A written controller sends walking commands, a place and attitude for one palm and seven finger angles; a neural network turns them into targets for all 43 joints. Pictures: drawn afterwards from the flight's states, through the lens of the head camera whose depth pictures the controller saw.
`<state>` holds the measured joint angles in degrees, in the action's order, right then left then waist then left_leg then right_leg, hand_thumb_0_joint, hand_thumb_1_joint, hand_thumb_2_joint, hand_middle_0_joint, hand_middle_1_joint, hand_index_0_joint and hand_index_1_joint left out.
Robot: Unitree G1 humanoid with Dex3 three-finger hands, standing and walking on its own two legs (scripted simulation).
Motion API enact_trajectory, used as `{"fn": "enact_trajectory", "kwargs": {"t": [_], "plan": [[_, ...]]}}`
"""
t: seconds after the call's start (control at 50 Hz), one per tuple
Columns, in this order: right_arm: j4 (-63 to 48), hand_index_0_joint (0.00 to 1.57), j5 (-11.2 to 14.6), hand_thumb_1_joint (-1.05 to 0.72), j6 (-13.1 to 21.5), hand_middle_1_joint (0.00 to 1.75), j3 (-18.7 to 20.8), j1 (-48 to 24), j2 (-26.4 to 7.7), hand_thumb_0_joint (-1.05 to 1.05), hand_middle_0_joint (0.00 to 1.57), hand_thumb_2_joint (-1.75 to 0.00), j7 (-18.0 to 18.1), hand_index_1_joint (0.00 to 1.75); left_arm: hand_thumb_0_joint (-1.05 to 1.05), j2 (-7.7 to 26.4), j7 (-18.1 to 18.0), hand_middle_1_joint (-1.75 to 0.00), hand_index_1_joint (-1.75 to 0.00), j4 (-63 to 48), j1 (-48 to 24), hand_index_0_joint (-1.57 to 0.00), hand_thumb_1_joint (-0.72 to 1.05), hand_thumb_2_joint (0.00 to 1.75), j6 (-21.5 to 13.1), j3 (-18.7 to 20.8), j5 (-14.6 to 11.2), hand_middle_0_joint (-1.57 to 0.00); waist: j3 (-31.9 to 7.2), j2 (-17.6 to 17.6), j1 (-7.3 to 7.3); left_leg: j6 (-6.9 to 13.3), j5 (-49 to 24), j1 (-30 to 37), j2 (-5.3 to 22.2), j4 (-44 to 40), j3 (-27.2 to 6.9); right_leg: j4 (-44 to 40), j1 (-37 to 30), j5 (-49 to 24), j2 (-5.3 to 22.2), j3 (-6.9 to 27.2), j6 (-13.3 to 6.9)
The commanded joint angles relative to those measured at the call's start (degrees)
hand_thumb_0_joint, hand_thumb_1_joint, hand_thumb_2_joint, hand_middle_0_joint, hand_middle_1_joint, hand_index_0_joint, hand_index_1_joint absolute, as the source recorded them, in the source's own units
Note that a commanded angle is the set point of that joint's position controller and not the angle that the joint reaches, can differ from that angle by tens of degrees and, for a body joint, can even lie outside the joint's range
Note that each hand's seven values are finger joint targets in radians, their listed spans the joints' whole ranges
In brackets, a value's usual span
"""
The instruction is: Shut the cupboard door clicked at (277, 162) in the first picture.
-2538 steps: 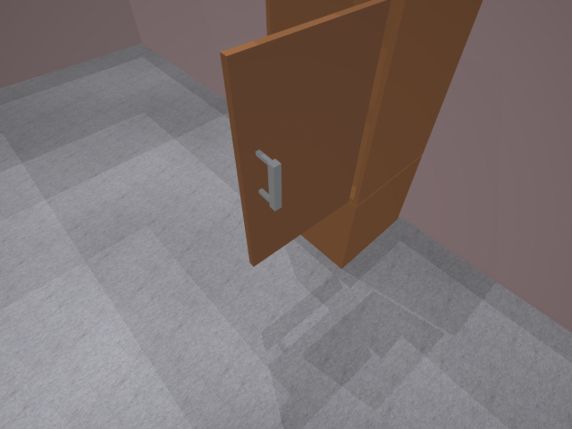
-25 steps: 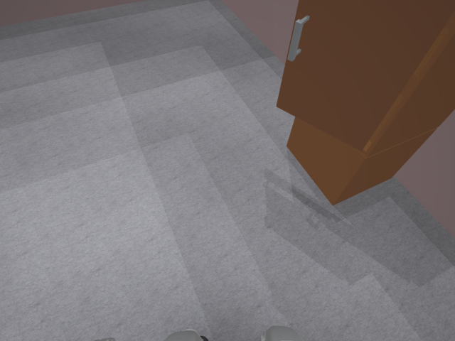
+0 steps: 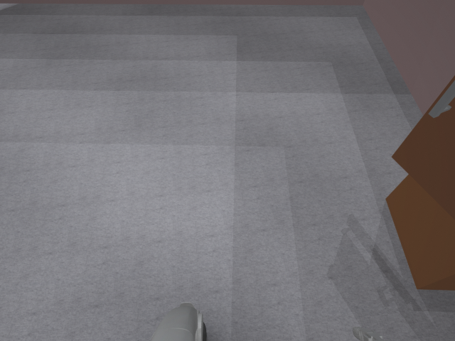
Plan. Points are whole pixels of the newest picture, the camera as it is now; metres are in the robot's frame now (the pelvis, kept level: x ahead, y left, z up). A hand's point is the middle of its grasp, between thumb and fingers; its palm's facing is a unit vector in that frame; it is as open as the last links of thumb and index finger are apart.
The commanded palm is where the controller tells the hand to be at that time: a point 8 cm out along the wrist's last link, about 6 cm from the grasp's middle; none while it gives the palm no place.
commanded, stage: walk to a spot facing it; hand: left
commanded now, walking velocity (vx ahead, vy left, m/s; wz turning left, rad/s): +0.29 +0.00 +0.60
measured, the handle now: (453, 95) +0.72 -0.54 -0.02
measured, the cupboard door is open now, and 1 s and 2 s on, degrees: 26 26 26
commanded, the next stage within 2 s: turn to face it in 0.20 s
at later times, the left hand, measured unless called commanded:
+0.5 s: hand (148, 264) +0.27 +0.21 -0.16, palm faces +0.09 -0.97 -0.23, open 7.4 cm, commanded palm none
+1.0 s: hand (148, 223) +0.37 +0.23 -0.16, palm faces -0.15 -0.96 -0.22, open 7.4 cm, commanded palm none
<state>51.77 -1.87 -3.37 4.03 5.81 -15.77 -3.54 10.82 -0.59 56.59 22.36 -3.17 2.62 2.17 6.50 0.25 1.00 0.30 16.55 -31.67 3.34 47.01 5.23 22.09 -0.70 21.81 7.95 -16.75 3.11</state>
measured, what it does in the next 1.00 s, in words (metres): walks ahead: left foot, then right foot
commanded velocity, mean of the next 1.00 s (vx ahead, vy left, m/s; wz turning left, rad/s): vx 0.07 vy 0.00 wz -0.33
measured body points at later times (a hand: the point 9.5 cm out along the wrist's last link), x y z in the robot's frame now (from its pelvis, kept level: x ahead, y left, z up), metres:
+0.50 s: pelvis +0.19 +0.01 -0.02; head +0.22 +0.00 +0.43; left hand +0.27 +0.26 -0.15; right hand +0.22 -0.22 -0.18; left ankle +0.12 +0.12 -0.74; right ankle +0.29 -0.09 -0.74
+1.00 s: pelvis +0.25 +0.04 +0.00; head +0.30 +0.04 +0.45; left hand +0.38 +0.28 -0.15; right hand +0.28 -0.22 -0.14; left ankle +0.26 +0.16 -0.74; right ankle +0.25 -0.08 -0.69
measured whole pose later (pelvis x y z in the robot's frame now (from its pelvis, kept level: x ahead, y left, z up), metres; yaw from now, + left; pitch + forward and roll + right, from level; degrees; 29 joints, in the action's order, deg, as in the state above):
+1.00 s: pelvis +0.25 +0.04 +0.00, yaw -12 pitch +0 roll -1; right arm 52.2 -1.9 -0.6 1.4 11.4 -10.7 1.7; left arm 14.0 1.8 52.7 9.9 3.9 5.5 1.5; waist 5.1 0.3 0.7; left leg -0.5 16.6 -11.9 5.3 28.8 6.6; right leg 52.7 26.7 24.8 -0.4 -1.9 1.9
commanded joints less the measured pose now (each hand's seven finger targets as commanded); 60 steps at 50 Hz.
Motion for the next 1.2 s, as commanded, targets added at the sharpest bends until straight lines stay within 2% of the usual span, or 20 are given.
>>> {"fn": "enact_trajectory", "kwargs": {"t": [0.0,0.02,0.06,0.08,0.18,0.42,0.48,0.5,0.54,0.58,0.76,0.8,0.82,0.92,1.02,1.08,1.1,1.12,1.14,1.18], "plan": [[-5.84,0.2,0.04,-0.9,3.31,0.3,-0.5,0.47,-1.42,0.0,0.2,-0.9,0.33,0.3,0.0,13.59,-0.38,-0.3,-0.3,-2.59,3.21,-0.2,0.9,0.9,-0.71,3.0,-0.64,-0.2,-6.03,9.76,-2.63,3.35,2.32,13.34,-6.18,-10.77,7.47,9.19,0.09,-52.25,12.13,1.95,-6.24],[-3.72,0.2,-0.25,-0.9,3.39,0.3,0.33,8.39,-4.08,0.0,0.2,-0.9,0.69,0.3,0.0,13.74,-0.16,-0.3,-0.3,-2.77,1.93,-0.2,0.9,0.9,-0.57,2.79,-1.03,-0.2,-10.48,7.56,-6.72,4.24,-1.99,27.35,-6.17,-15.45,6.18,20.84,7.63,-45.85,10.71,-0.05,-4.37],[-0.8,0.2,-0.21,-0.9,3.88,0.3,3.61,22.7,-17.73,0.0,0.2,-0.9,2.28,0.3,0.0,8.86,1.26,-0.3,-0.3,-8.81,-2.64,-0.2,0.9,0.9,-0.39,2.01,-1.41,-0.2,-20.76,-14.13,-12.6,16.39,-10.72,51.54,21.45,-24.19,-34.33,53.82,40.19,11.85,-0.99,5.83,0.29],[-0.16,0.2,0.66,-0.9,3.76,0.3,3.48,22.24,-18.14,0.0,0.2,-0.9,2.67,0.3,0.0,9.76,0.89,-0.3,-0.3,-11.14,-7.15,-0.2,0.9,0.9,-0.07,2.25,-1.3,-0.2,-17.48,-4.9,-11.87,17.75,-5.57,44.87,24.2,-27.08,-35.14,56.11,43.03,11.17,0.44,13.2,-0.87],[-3.52,0.2,0.28,-0.9,5.64,0.3,0.1,6.07,-6.68,0.0,0.2,-0.9,4.04,0.3,0.0,5.55,1.46,-0.3,-0.3,-5.69,-2.17,-0.2,0.9,0.9,2.06,2.59,-0.07,-0.2,-5.76,-8.37,-2.27,10.15,2.66,17.33,11.05,-32.54,-17.54,44.59,34.44,-1.92,1.87,15.3,-0.24],[3.64,0.2,0.75,-0.9,5.26,0.3,-0.31,10.21,-1.51,0.0,0.2,-0.9,4.93,0.3,0.0,4.12,0.83,-0.3,-0.3,-3.6,-2.87,-0.2,0.9,0.9,2.02,1.19,-0.53,-0.2,-4.39,-2.61,1.48,5.67,-10.47,15.69,6.49,-21.86,-5.22,8.99,12.27,-17.62,-5.53,13.34,-2.11],[3.21,0.2,1.36,-0.9,4.66,0.3,-0.75,15.3,2.42,0.0,0.2,-0.9,4.72,0.3,0.0,12.45,0.22,-0.3,-0.3,-2.18,3.25,-0.2,0.9,0.9,0.95,2.67,-0.5,-0.2,-8.7,13.09,1.88,-0.48,20.5,5.77,-5.3,7.2,2.07,-2.83,1.36,-37.61,13.77,40.02,-14.92],[3.12,0.2,1.2,-0.9,3.94,0.3,-0.92,14.59,1.16,0.0,0.2,-0.9,5.23,0.3,0.0,11.78,-0.29,-0.3,-0.3,-2.33,1.59,-0.2,0.9,0.9,0.8,2.8,-0.9,-0.2,-12.26,18.65,1.52,-0.74,21.72,5.49,-2.85,12.83,-3.84,-4.78,2.25,-36.76,13.26,44.55,-17.26],[3.14,0.2,1.48,-0.9,3.74,0.3,-0.85,11.08,0.19,0.0,0.2,-0.9,5.35,0.3,0.0,9.07,-1.2,-0.3,-0.3,-3.86,-4.81,-0.2,0.9,0.9,2.19,3.06,-0.79,-0.2,-10.41,10.55,0.51,-1.29,15.14,3.15,-0.58,15.87,-5.99,-3.87,4.21,-34.69,9.94,38.11,-17.16],[2.75,0.2,1.43,-0.9,3.31,0.3,-1.29,9.57,1.93,0.0,0.2,-0.9,5.33,0.3,0.0,8.7,-1.36,-0.3,-0.3,-4.35,-6.4,-0.2,0.9,0.9,2.41,3.28,-0.63,-0.2,-12.22,4.17,-0.07,-1.99,12.87,5.54,-0.39,12.09,-5.19,-1.99,6.25,-38.58,7.64,33.28,-15.93],[1.05,0.2,1.49,-0.9,3.25,0.3,-0.63,14.61,0.63,0.0,0.2,-0.9,5.81,0.3,0.0,9.18,-0.21,-0.3,-0.3,-7.27,-13.25,-0.2,0.9,0.9,4.71,4.31,-0.97,-0.2,-11.12,6.08,-4.01,-2.38,-1.37,25.11,-1.62,-20.42,-3.66,0.18,22.76,-12.7,-0.54,33.55,-9.06],[-0.66,0.2,0.22,-0.9,3.93,0.3,0.82,14.24,-8.14,0.0,0.2,-0.9,6.35,0.3,0.0,4.54,0.87,-0.3,-0.3,-9.73,-13.46,-0.2,0.9,0.9,5.04,3.29,-1.78,-0.2,-7.99,-16.69,-4.2,5.3,1.05,28.44,18.28,-33.57,-24.27,16.92,35.41,4.32,-12.44,21.16,-3.05],[-2.18,0.2,0.34,-0.9,3.63,0.3,0.95,12.49,-8.78,0.0,0.2,-0.9,6.33,0.3,0.0,6.4,1.23,-0.3,-0.3,-10.79,-15.06,-0.2,0.9,0.9,4.88,3.5,-1.2,-0.2,-5.66,-14.33,-4.1,10.08,-1.05,22.57,24.0,-34.97,-26.95,27.51,34.45,8.86,-9.84,18.89,-1.99],[-3.24,0.2,-0.09,-0.9,3.85,0.3,0.12,6.27,-5.88,0.0,0.2,-0.9,6.5,0.3,0.0,5.55,2.68,-0.3,-0.3,-8.81,-13.22,-0.2,0.9,0.9,5.72,3.36,-1.04,-0.2,-6.55,-10.95,-0.93,7.6,-31.41,26.48,15.13,-25.68,-5.54,33.4,31.63,3.94,-6.83,14.92,-0.51],[-2.21,0.2,0.1,-0.9,3.2,0.3,1.25,9.08,-7.76,0.0,0.2,-0.9,5.75,0.3,0.0,5.64,2.72,-0.3,-0.3,-10.13,-14.83,-0.2,0.9,0.9,5.52,2.79,-0.92,-0.2,-6.93,-11.65,-2.85,6.14,-31.79,26.96,16.11,-21.77,-2.01,20.38,23.55,0.85,-8.4,11.08,-1.78],[-2.97,0.2,0.58,-0.9,2.88,0.3,1.65,6.55,-8.68,0.0,0.2,-0.9,5.32,0.3,0.0,7.58,2.63,-0.3,-0.3,-9.04,-9.37,-0.2,0.9,0.9,4.97,3.44,-0.84,-0.2,-8.63,-8.82,0.68,2.09,-26.19,21.68,14.09,-12.15,1.69,6.08,11.48,-12.14,-8.39,10.92,-3.23],[-3.9,0.2,1.31,-0.9,2.83,0.3,1.42,6.75,-6.5,0.0,0.2,-0.9,4.9,0.3,0.0,12.35,2.09,-0.3,-0.3,-8.03,-4.98,-0.2,0.9,0.9,4.2,4.28,-0.4,-0.2,-12.31,2.3,2.5,-1.39,-15.28,12.85,9.45,-0.3,5.63,1.39,0.16,-26.62,-0.17,21.37,-6.42],[-7.04,0.2,1.4,-0.9,2.71,0.3,0.24,3.34,-2.26,0.0,0.2,-0.9,4.59,0.3,0.0,18.16,1.12,-0.3,-0.3,-7.13,-1.46,-0.2,0.9,0.9,3.55,5.44,-0.41,-0.2,-11.71,16.05,4.43,-4.25,18.98,-1.58,0.37,14.29,5.13,-0.47,-3.67,-48.66,13.89,39.9,-13.86],[-7.6,0.2,1.31,-0.9,1.84,0.3,0.01,1.37,-3.2,0.0,0.2,-0.9,5.38,0.3,0.0,18.19,0.33,-0.3,-0.3,-6.96,-0.81,-0.2,0.9,0.9,3.97,5.24,-1.14,-0.2,-10.54,10.75,4.53,-3.83,20.09,-3.55,1.64,19.96,-4.49,-0.2,-0.63,-46.93,14.72,39.72,-17.3],[-6.69,0.2,1.29,-0.9,1.78,0.3,0.12,0.65,-4.37,0.0,0.2,-0.9,5.6,0.3,0.0,14.19,-0.43,-0.3,-0.3,-8.91,-8.03,-0.2,0.9,0.9,4.4,4.53,-0.96,-0.2,-8.98,12.87,1.82,-4.24,13.15,-5.14,3.16,22.65,-7.19,-0.42,3.21,-36.85,9.52,36.95,-16.57]]}}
